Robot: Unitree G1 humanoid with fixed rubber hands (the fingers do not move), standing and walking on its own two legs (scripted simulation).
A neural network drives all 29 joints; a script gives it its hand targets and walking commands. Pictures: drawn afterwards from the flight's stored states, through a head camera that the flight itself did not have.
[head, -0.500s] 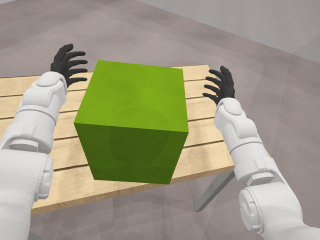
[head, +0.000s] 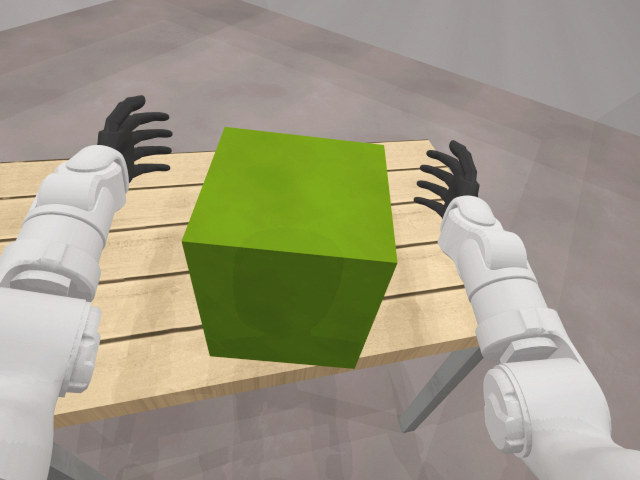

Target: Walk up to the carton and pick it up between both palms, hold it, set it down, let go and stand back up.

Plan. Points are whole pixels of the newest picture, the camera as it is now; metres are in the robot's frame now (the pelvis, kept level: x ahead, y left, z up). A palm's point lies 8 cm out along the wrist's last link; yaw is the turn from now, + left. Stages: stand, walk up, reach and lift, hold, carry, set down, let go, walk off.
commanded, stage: set down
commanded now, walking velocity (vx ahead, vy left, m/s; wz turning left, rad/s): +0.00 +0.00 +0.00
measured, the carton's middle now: (293, 254) +0.40 -0.01 +0.06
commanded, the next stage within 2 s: none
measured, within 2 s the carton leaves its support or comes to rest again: neither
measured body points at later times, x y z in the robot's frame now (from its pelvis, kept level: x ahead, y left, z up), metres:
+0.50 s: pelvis +0.01 -0.01 +0.00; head +0.01 +0.01 +0.45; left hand +0.38 +0.22 +0.11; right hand +0.32 -0.22 +0.10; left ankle +0.05 +0.09 -0.74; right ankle +0.01 -0.13 -0.74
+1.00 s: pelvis +0.03 -0.01 +0.00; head +0.04 +0.02 +0.45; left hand +0.30 +0.23 +0.05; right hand +0.26 -0.20 +0.06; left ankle +0.05 +0.09 -0.74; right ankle +0.01 -0.13 -0.74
